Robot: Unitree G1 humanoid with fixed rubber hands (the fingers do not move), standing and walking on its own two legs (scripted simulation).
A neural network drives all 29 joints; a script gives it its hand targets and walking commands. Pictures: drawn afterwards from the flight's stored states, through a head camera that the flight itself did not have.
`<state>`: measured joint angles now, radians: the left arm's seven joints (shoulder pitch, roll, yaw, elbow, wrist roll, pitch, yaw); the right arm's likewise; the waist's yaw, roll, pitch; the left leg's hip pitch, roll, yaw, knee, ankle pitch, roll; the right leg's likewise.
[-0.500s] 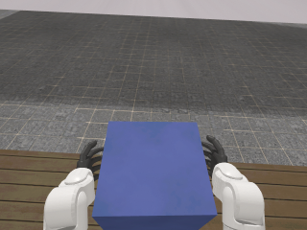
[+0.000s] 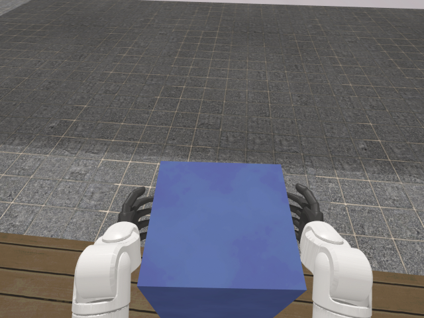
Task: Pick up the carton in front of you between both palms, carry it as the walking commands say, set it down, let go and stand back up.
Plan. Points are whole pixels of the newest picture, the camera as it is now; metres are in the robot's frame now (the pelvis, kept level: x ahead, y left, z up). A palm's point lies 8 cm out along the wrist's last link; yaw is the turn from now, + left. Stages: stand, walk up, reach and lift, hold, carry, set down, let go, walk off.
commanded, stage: carry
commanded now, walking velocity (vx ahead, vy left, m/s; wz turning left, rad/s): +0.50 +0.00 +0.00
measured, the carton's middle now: (217, 246) +0.26 +0.00 +0.01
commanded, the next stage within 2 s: none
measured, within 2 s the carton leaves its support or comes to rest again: neither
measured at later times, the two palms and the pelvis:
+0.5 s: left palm (165, 93) +0.66 +0.14 +0.09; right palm (276, 96) +0.64 -0.16 +0.10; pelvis +0.31 +0.03 -0.01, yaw -2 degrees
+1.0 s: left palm (173, 42) +0.96 +0.15 +0.10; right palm (257, 33) +1.00 -0.15 +0.12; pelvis +0.64 -0.04 +0.00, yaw +2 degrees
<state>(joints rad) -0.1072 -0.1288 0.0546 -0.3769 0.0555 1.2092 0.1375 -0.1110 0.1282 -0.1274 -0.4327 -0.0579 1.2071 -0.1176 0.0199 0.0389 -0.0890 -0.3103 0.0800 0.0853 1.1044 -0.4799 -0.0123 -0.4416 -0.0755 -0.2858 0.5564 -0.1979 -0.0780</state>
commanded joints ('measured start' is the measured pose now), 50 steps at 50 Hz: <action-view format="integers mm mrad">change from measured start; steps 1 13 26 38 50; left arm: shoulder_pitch -615 -879 -1076 -1004 -1127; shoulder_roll -814 -654 -868 -750 -817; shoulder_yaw -666 -587 -456 -499 -568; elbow -133 70 148 125 193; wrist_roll -345 -318 -239 -249 -390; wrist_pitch -76 -67 -115 -96 -85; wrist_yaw -150 -75 -37 -104 -116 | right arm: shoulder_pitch -495 -772 -1145 -923 -841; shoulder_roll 749 599 897 803 675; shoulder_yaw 697 552 592 618 469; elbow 40 168 205 243 393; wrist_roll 272 249 421 296 138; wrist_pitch -37 -48 -109 -67 -60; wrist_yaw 148 72 120 107 74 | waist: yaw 15 -18 -124 58 129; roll -100 -123 123 -449 -57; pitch -337 -196 -475 -387 -186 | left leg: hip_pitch -384 -190 452 -560 -294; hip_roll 35 -57 221 -148 -126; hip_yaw -60 88 -297 -40 75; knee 64 -540 -644 107 -633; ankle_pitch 144 383 627 -70 733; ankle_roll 41 84 272 27 27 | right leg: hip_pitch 546 464 -216 887 513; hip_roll -254 -176 21 -208 -32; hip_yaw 364 128 274 662 329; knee -251 -127 360 -104 -48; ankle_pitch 112 305 -251 634 436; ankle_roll -57 -23 27 -161 -53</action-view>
